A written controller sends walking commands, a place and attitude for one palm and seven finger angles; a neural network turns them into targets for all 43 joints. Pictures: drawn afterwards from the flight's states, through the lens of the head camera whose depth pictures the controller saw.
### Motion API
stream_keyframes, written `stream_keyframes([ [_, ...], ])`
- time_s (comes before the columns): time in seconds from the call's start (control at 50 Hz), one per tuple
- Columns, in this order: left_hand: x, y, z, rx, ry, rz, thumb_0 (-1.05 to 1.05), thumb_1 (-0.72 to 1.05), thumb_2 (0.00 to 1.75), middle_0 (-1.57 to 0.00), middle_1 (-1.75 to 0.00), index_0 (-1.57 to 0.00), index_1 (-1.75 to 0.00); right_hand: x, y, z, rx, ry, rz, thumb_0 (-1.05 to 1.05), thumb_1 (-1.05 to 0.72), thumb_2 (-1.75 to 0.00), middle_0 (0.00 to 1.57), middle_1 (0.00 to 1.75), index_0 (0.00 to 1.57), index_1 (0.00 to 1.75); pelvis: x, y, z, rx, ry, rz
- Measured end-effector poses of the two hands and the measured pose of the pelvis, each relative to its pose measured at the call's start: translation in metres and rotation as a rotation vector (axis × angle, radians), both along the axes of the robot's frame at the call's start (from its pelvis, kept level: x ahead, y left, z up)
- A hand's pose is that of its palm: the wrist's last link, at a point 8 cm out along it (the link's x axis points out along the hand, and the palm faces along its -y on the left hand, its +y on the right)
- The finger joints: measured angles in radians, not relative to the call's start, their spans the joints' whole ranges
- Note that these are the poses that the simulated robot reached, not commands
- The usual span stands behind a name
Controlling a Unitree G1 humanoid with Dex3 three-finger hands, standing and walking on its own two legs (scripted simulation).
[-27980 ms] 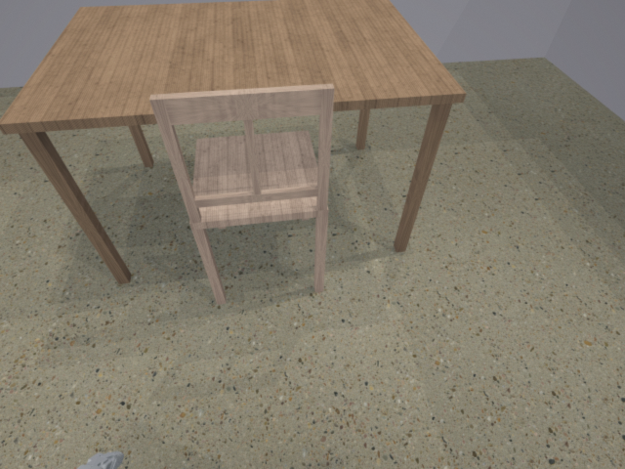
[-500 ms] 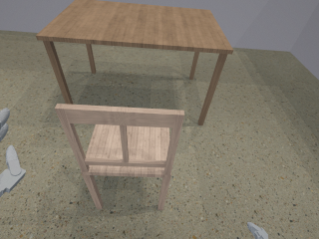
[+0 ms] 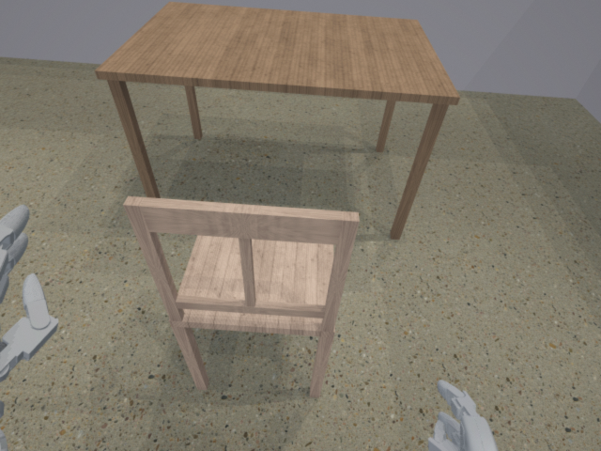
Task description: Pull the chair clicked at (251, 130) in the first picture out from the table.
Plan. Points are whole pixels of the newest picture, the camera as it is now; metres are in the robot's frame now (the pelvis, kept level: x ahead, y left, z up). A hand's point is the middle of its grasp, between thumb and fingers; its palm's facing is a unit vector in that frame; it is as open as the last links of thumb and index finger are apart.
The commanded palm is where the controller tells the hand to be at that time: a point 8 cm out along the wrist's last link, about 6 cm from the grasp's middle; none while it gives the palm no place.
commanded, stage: stop stepping back and stand still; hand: left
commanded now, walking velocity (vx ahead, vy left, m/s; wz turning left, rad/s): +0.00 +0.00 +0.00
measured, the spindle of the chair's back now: (248, 272) +0.48 +0.14 -0.13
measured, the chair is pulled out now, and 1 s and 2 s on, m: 0.59 0.59 0.59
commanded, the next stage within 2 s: let the arm hang, fingers relaxed in 0.22 s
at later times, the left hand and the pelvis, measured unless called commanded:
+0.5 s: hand (149, 427) +0.18 +0.23 -0.10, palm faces +0.07 -0.94 -0.32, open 7.4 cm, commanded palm none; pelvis +0.01 +0.00 -0.01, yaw +2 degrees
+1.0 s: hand out of the picture -0.04 +0.18 -0.17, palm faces +0.01 -0.98 -0.22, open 7.3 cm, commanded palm none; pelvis +0.01 -0.01 +0.00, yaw +1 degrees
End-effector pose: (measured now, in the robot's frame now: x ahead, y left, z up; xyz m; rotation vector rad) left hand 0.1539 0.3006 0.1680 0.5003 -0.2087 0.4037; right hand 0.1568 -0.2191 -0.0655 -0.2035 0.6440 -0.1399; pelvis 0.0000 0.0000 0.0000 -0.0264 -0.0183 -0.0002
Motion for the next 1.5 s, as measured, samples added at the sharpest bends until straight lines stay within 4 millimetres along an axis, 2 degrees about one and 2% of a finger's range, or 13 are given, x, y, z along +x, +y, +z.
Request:
stream_keyframes([
  [0.14,0.013,0.001,0.002,0.013,0.026,-0.014,0.02,0.89,0.90,-0.21,-0.30,-0.21,-0.30,0.012,-0.010,0.005,-0.018,0.004,-0.018,0.02,-0.90,-0.90,0.21,0.30,0.21,0.30,0.009,0.000,0.002,0.005,0.006,-0.005],
  [0.34,0.026,0.000,-0.010,0.007,0.071,-0.037,0.01,0.89,0.90,-0.21,-0.30,-0.21,-0.30,0.007,-0.022,-0.002,-0.034,0.060,-0.040,0.02,-0.90,-0.90,0.20,0.30,0.20,0.30,0.017,0.001,0.002,0.006,0.015,0.002],
  [0.38,0.037,0.002,-0.051,-0.036,0.219,-0.044,0.01,0.90,0.90,-0.21,-0.30,-0.21,-0.30,0.004,-0.024,-0.016,-0.020,0.113,-0.002,0.01,-0.90,-0.90,0.20,0.30,0.20,0.30,0.015,0.003,-0.002,0.009,0.031,0.018],
  [0.42,0.040,0.002,-0.113,-0.151,0.446,-0.010,0.00,0.90,0.90,-0.20,-0.30,-0.20,-0.30,-0.003,-0.024,-0.032,-0.010,0.193,0.014,0.01,-0.90,-0.90,0.20,0.30,0.20,0.30,0.013,0.005,-0.005,0.010,0.038,0.028],
  [0.46,0.029,-0.008,-0.178,-0.272,0.693,0.023,0.00,0.91,0.90,-0.20,-0.30,-0.20,-0.30,-0.015,-0.022,-0.044,0.002,0.263,0.017,0.01,-0.91,-0.90,0.20,0.30,0.20,0.30,0.011,0.005,-0.007,0.012,0.033,0.031],
  [0.54,-0.033,-0.057,-0.277,-0.454,1.133,0.013,0.01,0.91,0.90,-0.20,-0.30,-0.19,-0.30,-0.051,-0.016,-0.056,0.018,0.393,-0.004,0.01,-0.91,-0.90,0.20,0.30,0.20,0.30,0.008,0.003,-0.008,0.020,0.011,0.025],
  [0.58,-0.072,-0.084,-0.305,-0.528,1.301,-0.007,0.01,0.91,0.90,-0.20,-0.30,-0.20,-0.30,-0.073,-0.013,-0.059,0.021,0.466,-0.019,0.01,-0.91,-0.90,0.20,0.30,0.20,0.30,0.007,0.002,-0.007,0.019,0.006,0.020],
  [0.6,-0.087,-0.084,-0.311,-0.567,1.321,0.047,0.00,0.95,0.90,-0.20,-0.30,-0.20,-0.30,-0.084,-0.012,-0.061,0.021,0.507,-0.025,0.01,-0.91,-0.90,0.20,0.30,0.20,0.30,0.006,0.000,-0.006,0.017,0.006,0.023],
  [0.76,-0.181,-0.062,-0.312,-0.556,1.575,0.214,-0.02,0.99,0.90,-0.21,-0.30,-0.21,-0.30,-0.159,-0.017,-0.071,0.028,0.761,-0.087,0.01,-0.92,-0.90,0.20,0.30,0.20,0.30,0.006,-0.003,-0.003,0.014,0.016,0.025],
  [0.88,-0.212,-0.060,-0.304,-0.546,1.666,0.280,0.00,0.94,0.90,-0.20,-0.30,-0.20,-0.30,-0.182,-0.011,-0.077,0.061,0.828,-0.107,0.01,-0.92,-0.90,0.20,0.30,0.20,0.30,0.009,-0.004,-0.003,0.020,0.017,0.020],
  [0.98,-0.202,-0.072,-0.306,-0.558,1.646,0.260,0.00,0.92,0.90,-0.20,-0.30,-0.20,-0.30,-0.180,-0.002,-0.082,0.092,0.818,-0.102,0.01,-0.91,-0.90,0.20,0.30,0.20,0.30,0.011,-0.006,-0.003,0.024,0.010,0.015],
  [1.16,-0.152,-0.102,-0.314,-0.575,1.534,0.154,0.01,0.92,0.90,-0.20,-0.30,-0.20,-0.30,-0.161,0.004,-0.086,0.116,0.758,-0.095,0.02,-0.92,-0.90,0.20,0.30,0.20,0.30,0.011,-0.010,-0.003,0.028,0.003,0.009],
  [1.5,-0.140,-0.101,-0.312,-0.563,1.526,0.159,0.01,0.92,0.90,-0.20,-0.30,-0.20,-0.30,-0.162,-0.007,-0.083,0.110,0.770,-0.115,0.01,-0.91,-0.90,0.20,0.30,0.20,0.30,0.015,-0.018,-0.001,0.028,0.007,0.004],
])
